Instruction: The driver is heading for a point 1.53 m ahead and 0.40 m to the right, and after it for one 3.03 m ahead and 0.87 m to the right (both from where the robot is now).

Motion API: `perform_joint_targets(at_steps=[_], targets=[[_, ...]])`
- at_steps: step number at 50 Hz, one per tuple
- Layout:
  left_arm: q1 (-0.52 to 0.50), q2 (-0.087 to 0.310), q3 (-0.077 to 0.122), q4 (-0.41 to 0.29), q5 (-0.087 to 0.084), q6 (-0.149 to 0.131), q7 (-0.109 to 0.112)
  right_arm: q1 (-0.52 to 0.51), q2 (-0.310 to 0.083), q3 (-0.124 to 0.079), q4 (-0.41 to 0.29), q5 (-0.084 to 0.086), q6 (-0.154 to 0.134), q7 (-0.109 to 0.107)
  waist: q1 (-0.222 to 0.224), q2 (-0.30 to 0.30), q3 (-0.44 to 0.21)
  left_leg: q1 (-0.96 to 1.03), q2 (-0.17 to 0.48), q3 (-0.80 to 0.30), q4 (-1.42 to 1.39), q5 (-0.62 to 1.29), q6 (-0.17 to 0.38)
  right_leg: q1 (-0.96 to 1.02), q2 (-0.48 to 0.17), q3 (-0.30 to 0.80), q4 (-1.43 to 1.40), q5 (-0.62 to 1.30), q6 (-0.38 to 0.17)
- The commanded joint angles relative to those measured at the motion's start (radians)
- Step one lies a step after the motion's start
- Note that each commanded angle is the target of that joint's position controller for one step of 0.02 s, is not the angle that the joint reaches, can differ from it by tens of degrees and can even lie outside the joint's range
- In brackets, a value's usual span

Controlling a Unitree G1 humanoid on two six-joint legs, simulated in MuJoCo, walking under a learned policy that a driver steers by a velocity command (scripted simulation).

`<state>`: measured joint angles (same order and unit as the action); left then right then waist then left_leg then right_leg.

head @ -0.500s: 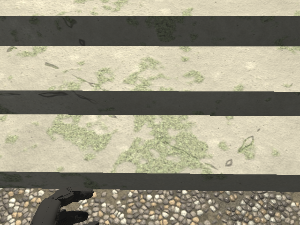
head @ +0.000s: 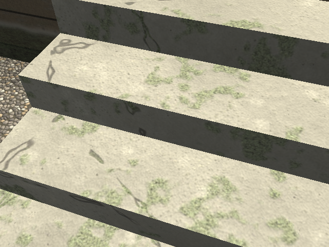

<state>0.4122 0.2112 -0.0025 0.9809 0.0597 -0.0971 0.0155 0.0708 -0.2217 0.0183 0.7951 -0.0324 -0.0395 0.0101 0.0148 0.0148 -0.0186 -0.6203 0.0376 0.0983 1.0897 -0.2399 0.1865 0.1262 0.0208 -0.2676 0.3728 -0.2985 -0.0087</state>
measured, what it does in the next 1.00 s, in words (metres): climbs, turning right: left foot, then right foot 0.17 m higher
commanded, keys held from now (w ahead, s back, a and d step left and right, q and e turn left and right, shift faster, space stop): w+e+shift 0.72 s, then w+shift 0.20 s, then w+q+shift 0.08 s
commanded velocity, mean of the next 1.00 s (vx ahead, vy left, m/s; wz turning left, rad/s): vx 1.00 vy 0.00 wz -0.50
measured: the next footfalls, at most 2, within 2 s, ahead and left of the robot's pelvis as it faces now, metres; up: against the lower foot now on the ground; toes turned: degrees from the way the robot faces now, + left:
left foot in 0.04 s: +0.06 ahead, +0.08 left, +0.00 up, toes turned +7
right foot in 0.32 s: +0.29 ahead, -0.06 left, +0.17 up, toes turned -5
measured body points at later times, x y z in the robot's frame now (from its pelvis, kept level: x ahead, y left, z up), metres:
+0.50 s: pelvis +0.42 -0.03 +0.17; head +0.47 -0.03 +0.62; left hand +0.37 +0.24 +0.04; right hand +0.73 -0.23 +0.23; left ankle +0.49 +0.09 -0.29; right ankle +0.25 -0.05 -0.56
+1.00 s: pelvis +0.80 -0.14 +0.40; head +0.83 -0.14 +0.85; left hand +1.12 -0.16 +0.36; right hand +0.59 -0.28 +0.27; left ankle +0.69 +0.06 -0.25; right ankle +0.83 -0.22 -0.24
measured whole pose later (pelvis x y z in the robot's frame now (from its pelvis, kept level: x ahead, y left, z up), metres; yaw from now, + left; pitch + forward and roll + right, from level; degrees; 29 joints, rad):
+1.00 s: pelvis +0.80 -0.14 +0.40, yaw -33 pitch +5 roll -1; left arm -0.05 0.14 -0.05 0.55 0.03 -0.04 0.00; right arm 0.58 -0.18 -0.05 1.00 0.03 -0.16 0.01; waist -0.06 0.00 -0.04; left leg -0.23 0.02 0.01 0.99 -0.06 0.07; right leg -0.79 0.11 -0.12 1.16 -0.50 -0.15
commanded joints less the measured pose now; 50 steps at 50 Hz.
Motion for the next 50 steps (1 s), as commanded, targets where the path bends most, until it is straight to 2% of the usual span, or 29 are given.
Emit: perform_joint_targets(at_steps=[1, 2, 3, 4, 6, 9, 11, 13, 14, 15, 16, 17, 18, 19, 21, 24, 26, 28, 29, 30, 33, 37, 40, 42, 44, 47, 48, 49, 50], targets=[[-0.128, 0.247, 0.037, -0.115, -0.019, 0.006, 0.024, 0.277, -0.135, -0.048, 0.01, -0.021, -0.031, 0.008, -0.204, -0.049, -0.066, 0.491, -0.117, 0.045, -0.581, 0.121, -0.005, -0.2, -0.244, 0.114, 0.579, 1.616, -0.05], [-0.321, 0.292, 0.061, -0.159, -0.071, 0.006, 0.011, 0.549, -0.186, -0.088, 0.104, -0.025, -0.047, 0.007, -0.361, 0.085, -0.045, 0.802, -0.058, -0.004, -0.973, 0.507, 0.046, -0.491, -0.056, 0.067, 1.173, 0.924, -0.029], [-0.347, 0.138, 0.031, -0.209, -0.057, -0.002, 0.012, 0.481, -0.234, -0.099, 0.134, -0.019, -0.043, 0.001, -0.215, 0.183, 0.059, 0.975, 0.136, -0.202, -0.832, 1.031, 0.07, -0.977, 0.076, 0.139, 1.588, -0.12, -0.063], [-0.292, 0.007, -0.002, -0.295, -0.088, -0.024, 0.023, 0.536, -0.293, -0.107, 0.135, -0.056, -0.05, -0.003, -0.146, 0.128, -0.049, 1.189, 0.268, -0.265, -0.489, 1.62, 0.06, -1.237, 0.102, 0.345, 1.753, -0.23, -0.105], [-0.374, -0.017, -0.004, -0.36, -0.111, -0.011, 0.032, 0.566, -0.183, -0.089, 0.176, -0.093, -0.026, -0.003, -0.116, 0.014, -0.107, 1.186, 0.335, -0.263, -0.619, 1.028, 0.067, -1.531, 0.088, 0.316, 2.036, -0.306, -0.139], [-0.64, -0.139, -0.073, -0.579, -0.046, 0.038, 0.049, 0.304, -0.043, -0.034, 0.196, -0.026, -0.076, 0.027, 0.065, 0.067, 0.239, 0.43, 0.29, 0.0, -1.042, 0.368, -0.089, -1.5, 0.008, 0.294, 1.893, -0.481, -0.163], [-0.418, -0.057, -0.051, -0.511, -0.052, 0.073, 0.011, 0.043, -0.025, -0.006, 0.092, 0.037, -0.114, 0.003, 0.238, 0.064, 0.17, -0.022, 0.124, 0.286, -1.141, 1.332, -0.123, -0.876, 0.076, 0.124, 1.486, -0.229, -0.156], [-0.005, 0.104, 0.0, -0.359, -0.039, 0.077, 0.004, -0.083, -0.357, -0.092, -0.016, 0.117, -0.173, -0.009, 0.416, 0.071, -0.207, 0.051, 0.158, 0.201, -0.836, 2.081, -0.05, -0.241, 0.113, 0.103, 1.135, -0.012, -0.099], [0.042, 0.148, 0.021, -0.327, -0.027, 0.076, 0.018, -0.034, -0.425, -0.132, -0.023, 0.187, -0.172, -0.021, 0.423, 0.012, -0.344, 0.315, 0.166, 0.111, -0.545, 2.323, -0.092, -0.187, 0.147, 0.184, 0.894, 0.006, -0.106], [0.215, 0.242, 0.055, -0.267, -0.071, 0.051, 0.025, -0.147, -0.414, -0.145, -0.085, 0.169, -0.148, -0.025, 0.525, -0.104, -0.406, 0.456, 0.038, 0.155, 0.083, 2.243, -0.21, -0.112, 0.192, 0.177, 0.415, 0.212, -0.138], [0.094, 0.172, 0.059, -0.259, -0.108, 0.032, 0.026, -0.101, -0.273, -0.124, -0.058, 0.105, -0.087, -0.027, 0.376, -0.09, -0.335, 0.439, -0.026, 0.034, 0.574, 0.899, -0.142, -0.166, 0.041, 0.43, -0.086, 0.268, -0.255], [-0.051, 0.356, 0.124, -0.204, -0.067, 0.047, 0.02, 0.144, -0.226, -0.117, -0.168, -0.002, -0.086, 0.012, 0.039, -0.478, -0.462, -0.375, -0.223, -0.187, 1.159, 0.023, -0.247, 0.41, -0.144, 0.962, 0.18, 0.824, -0.409], [0.091, 0.27, 0.124, -0.171, -0.077, 0.057, 0.014, -0.082, -0.054, -0.048, -0.247, -0.075, -0.118, 0.014, 0.139, -0.179, -0.376, -0.484, -0.131, -0.187, 1.249, -0.035, -0.143, 0.29, -0.076, 0.816, 0.227, 0.941, -0.369], [0.18, 0.183, 0.096, -0.073, -0.048, 0.059, 0.018, -0.169, 0.118, 0.008, -0.306, -0.077, -0.121, 0.009, 0.092, -0.176, -0.223, -0.645, -0.124, -0.205, 1.309, -0.145, -0.11, 0.232, -0.051, 0.678, 0.226, 0.824, -0.333], [0.193, 0.017, 0.048, -0.007, -0.018, 0.047, 0.019, -0.294, 0.126, 0.042, -0.364, -0.083, -0.13, -0.003, 0.051, 0.04, 0.04, -0.804, -0.092, -0.058, 1.235, -0.348, -0.082, -0.007, -0.016, 0.539, 0.085, 0.858, -0.21], [0.103, 0.046, 0.047, -0.026, -0.02, -0.009, 0.007, -0.473, 0.13, 0.077, -0.554, -0.065, -0.1, -0.002, -0.003, -0.099, 0.157, -0.557, -0.056, 0.02, 0.83, -0.56, -0.092, -0.461, -0.06, 0.522, -0.286, 0.859, -0.199], [-0.071, 0.128, 0.071, -0.097, -0.082, 0.006, 0.018, -0.274, 0.082, 0.078, -0.525, -0.038, -0.062, -0.01, -0.155, 0.062, -0.04, 0.226, -0.088, 0.056, 0.215, -0.272, -0.106, -0.812, 0.008, 0.402, -0.375, 1.083, -0.237], [-0.223, 0.41, 0.173, -0.197, -0.145, -0.077, -0.022, 0.27, -0.083, -0.025, -0.368, 0.011, -0.025, -0.076, -0.426, -0.102, -0.443, 0.857, -0.111, -0.054, 0.116, -0.016, -0.146, -0.708, -0.125, 0.51, 0.056, 1.944, -0.239], [-0.299, 0.392, 0.203, -0.223, -0.13, -0.117, -0.038, 0.418, -0.151, -0.076, -0.297, 0.009, -0.011, -0.084, -0.486, -0.03, -0.52, 0.874, -0.109, -0.092, -0.128, -0.018, -0.141, -0.574, -0.097, 0.551, 0.363, 1.922, -0.178], [-0.329, 0.175, 0.165, -0.262, -0.084, -0.133, -0.067, 0.377, -0.232, -0.106, -0.215, 0.004, -0.038, -0.067, -0.376, 0.422, -0.458, 0.853, 0.117, -0.408, -0.441, 0.236, -0.006, -0.655, 0.177, 0.475, 1.03, 0.536, -0.089], [-0.165, -0.073, 0.091, -0.374, -0.016, -0.048, -0.05, 0.096, -0.027, -0.077, -0.121, 0.015, -0.057, -0.023, 0.0, 0.021, -0.175, 0.599, 0.279, -0.698, -0.598, 0.092, 0.033, -1.092, 0.085, 0.458, 1.695, 0.21, -0.122], [-0.348, -0.189, -0.01, -0.459, -0.033, 0.033, -0.031, 0.241, 0.15, -0.031, 0.145, -0.015, -0.107, 0.012, 0.05, 0.013, 0.12, 0.359, 0.173, -0.186, -0.782, 0.012, -0.103, -1.42, 0.043, 0.403, 1.906, -0.043, -0.203], [-0.537, -0.193, -0.033, -0.556, -0.041, 0.06, 0.014, 0.3, 0.103, -0.024, 0.234, -0.026, -0.134, 0.021, 0.071, 0.075, 0.191, 0.205, 0.176, -0.04, -0.953, 0.403, -0.141, -1.429, 0.061, 0.323, 1.85, -0.137, -0.186], [-0.615, -0.149, -0.049, -0.614, -0.044, 0.06, 0.026, 0.37, 0.036, -0.033, 0.275, 0.036, -0.138, 0.019, 0.096, 0.007, 0.182, 0.166, 0.127, 0.074, -1.069, 0.554, -0.15, -1.287, 0.037, 0.233, 1.468, -0.179, -0.187], [-0.48, -0.027, -0.04, -0.533, -0.062, 0.065, -0.009, 0.345, -0.066, -0.035, 0.193, 0.107, -0.135, -0.029, 0.122, -0.075, -0.065, 0.029, 0.086, 0.126, -1.12, 1.24, -0.057, -0.551, 0.094, -0.023, 1.041, -0.009, -0.139], [-0.034, 0.074, 0.015, -0.441, -0.058, 0.085, -0.004, 0.254, -0.382, -0.132, 0.093, 0.107, -0.176, -0.037, 0.331, 0.141, -0.443, 0.515, 0.254, 0.008, -0.461, 2.032, -0.023, -0.261, 0.12, 0.136, 0.716, -0.143, -0.137], [-0.067, 0.168, 0.049, -0.428, -0.028, 0.069, -0.018, 0.246, -0.321, -0.146, 0.048, 0.081, -0.174, -0.016, 0.28, 0.036, -0.465, 0.486, 0.163, -0.046, -0.11, 1.572, -0.042, -0.197, 0.098, 0.325, 0.464, -0.097, -0.185], [-0.069, 0.291, 0.099, -0.373, -0.018, 0.055, -0.012, 0.303, -0.132, -0.118, -0.028, 0.049, -0.167, 0.029, 0.187, -0.348, -0.448, 0.03, -0.149, -0.145, 0.546, 0.118, -0.121, 0.008, -0.234, 0.896, 0.188, 0.228, -0.341], [-0.057, 0.241, 0.106, -0.369, -0.009, 0.056, -0.01, 0.229, -0.084, -0.115, -0.099, 0.013, -0.16, 0.03, 0.181, -0.08, -0.492, -0.194, -0.186, -0.359, 0.996, 0.088, -0.091, -0.001, -0.317, 1.12, 0.049, 0.109, -0.337]])
Keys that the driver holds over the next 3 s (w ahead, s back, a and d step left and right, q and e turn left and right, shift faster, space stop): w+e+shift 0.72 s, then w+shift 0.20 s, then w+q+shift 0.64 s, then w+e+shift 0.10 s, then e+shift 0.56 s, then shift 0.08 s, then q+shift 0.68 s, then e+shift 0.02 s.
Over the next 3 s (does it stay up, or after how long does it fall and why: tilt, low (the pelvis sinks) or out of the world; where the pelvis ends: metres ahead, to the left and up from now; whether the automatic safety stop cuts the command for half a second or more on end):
stays up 1.68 -0.37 0.84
